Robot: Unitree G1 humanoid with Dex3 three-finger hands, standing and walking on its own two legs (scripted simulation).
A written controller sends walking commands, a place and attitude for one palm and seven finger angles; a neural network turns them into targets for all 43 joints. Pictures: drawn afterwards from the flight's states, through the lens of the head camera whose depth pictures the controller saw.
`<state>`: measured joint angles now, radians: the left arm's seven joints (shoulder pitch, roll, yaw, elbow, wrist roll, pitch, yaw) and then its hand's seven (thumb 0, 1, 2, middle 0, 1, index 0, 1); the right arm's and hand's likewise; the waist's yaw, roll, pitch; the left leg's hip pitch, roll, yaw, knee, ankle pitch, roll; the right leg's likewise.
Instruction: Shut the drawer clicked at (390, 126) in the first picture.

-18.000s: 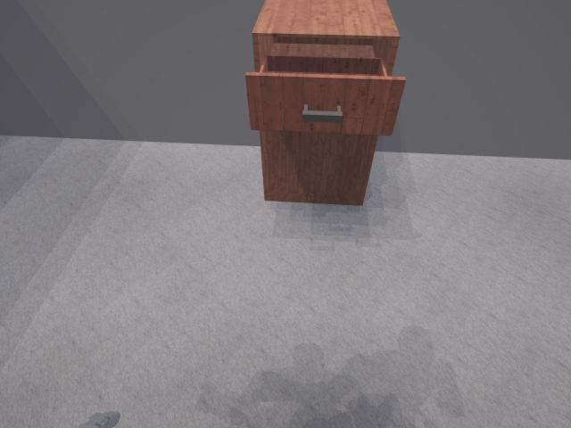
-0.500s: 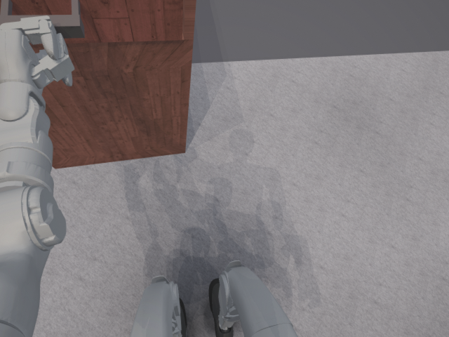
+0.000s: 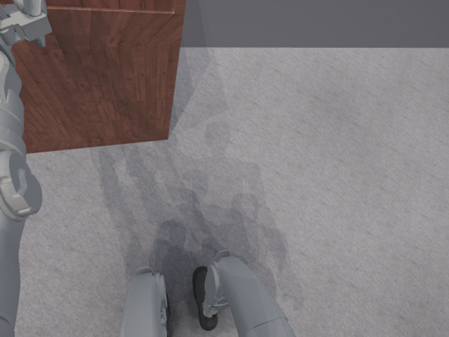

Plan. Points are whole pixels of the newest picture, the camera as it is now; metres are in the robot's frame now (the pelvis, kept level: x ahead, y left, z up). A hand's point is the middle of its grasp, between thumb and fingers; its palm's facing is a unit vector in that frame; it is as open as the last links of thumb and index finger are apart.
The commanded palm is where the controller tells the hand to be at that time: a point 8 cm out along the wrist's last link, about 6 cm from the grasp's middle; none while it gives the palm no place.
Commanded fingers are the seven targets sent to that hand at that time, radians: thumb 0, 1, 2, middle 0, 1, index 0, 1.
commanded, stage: pull the fist back off the drawer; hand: left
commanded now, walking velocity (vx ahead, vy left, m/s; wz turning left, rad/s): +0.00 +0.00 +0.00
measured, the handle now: out of the picture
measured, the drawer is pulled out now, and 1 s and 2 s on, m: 0.00 0.00 0.00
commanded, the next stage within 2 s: draw the hand back to the body in 0.68 s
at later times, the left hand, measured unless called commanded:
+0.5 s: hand (47, 16) +0.59 +0.18 +0.07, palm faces +0.07 -1.00 -0.02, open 3.2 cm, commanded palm +0.58 +0.19 +0.07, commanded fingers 0.00 0.90 0.90 -1.40 -1.60 -1.40 -1.60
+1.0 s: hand (26, 33) +0.53 +0.19 +0.10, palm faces +0.05 -1.00 -0.05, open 3.2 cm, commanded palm +0.50 +0.22 +0.12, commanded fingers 0.00 0.90 0.90 -1.40 -1.60 -1.40 -1.60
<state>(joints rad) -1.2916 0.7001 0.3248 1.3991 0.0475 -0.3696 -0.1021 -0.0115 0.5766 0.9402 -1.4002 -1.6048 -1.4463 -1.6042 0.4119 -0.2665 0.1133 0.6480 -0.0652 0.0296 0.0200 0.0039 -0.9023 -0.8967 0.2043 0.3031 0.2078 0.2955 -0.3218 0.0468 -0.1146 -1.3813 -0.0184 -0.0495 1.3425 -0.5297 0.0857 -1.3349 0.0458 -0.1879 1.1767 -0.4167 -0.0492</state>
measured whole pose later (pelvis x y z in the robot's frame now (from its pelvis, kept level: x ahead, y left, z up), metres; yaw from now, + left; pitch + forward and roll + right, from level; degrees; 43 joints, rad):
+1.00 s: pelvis +0.07 +0.00 +0.06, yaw -2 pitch +26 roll -4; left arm -0.56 0.39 0.35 0.74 -0.15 -0.33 -0.16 0.00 0.87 0.89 -1.40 -1.60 -1.40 -1.60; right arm 0.39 -0.25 0.03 0.55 0.02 0.13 0.06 0.01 -0.91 -0.90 0.20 0.30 0.20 0.29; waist -0.14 0.06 -0.15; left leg -0.96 -0.01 0.04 1.05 -0.52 0.07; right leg -0.96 0.08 -0.06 0.94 -0.43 -0.04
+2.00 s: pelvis +0.07 -0.01 +0.13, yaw +2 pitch -3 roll -1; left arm 0.53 0.36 0.28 -0.47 -0.10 -0.07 0.09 0.01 0.90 0.90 -1.40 -1.60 -1.41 -1.60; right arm 0.22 -0.24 0.04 0.59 0.02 -0.07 -0.05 0.02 -0.90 -0.90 0.20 0.30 0.21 0.30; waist 0.06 0.09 -0.02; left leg -0.09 -0.05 0.00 0.45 -0.30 0.06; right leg -0.12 0.06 -0.05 0.41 -0.24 -0.05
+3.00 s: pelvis +0.00 +0.01 +0.12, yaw +1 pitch +1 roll -1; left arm 0.61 0.38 0.37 -0.53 -0.01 -0.21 0.11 0.01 0.89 0.90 -1.41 -1.60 -1.41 -1.60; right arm 0.18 -0.22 -0.01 0.52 0.01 -0.02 -0.07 0.01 -0.90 -0.90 0.20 0.30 0.21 0.30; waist 0.01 0.01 0.01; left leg -0.32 -0.08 0.05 0.55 -0.25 0.12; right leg -0.36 0.02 -0.02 0.53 -0.18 -0.01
